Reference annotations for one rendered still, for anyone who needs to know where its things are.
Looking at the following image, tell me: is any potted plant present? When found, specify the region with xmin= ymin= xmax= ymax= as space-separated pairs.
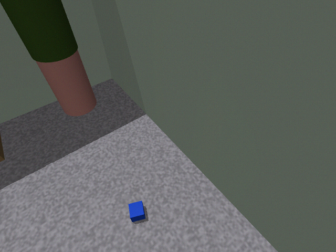
xmin=0 ymin=0 xmax=97 ymax=116

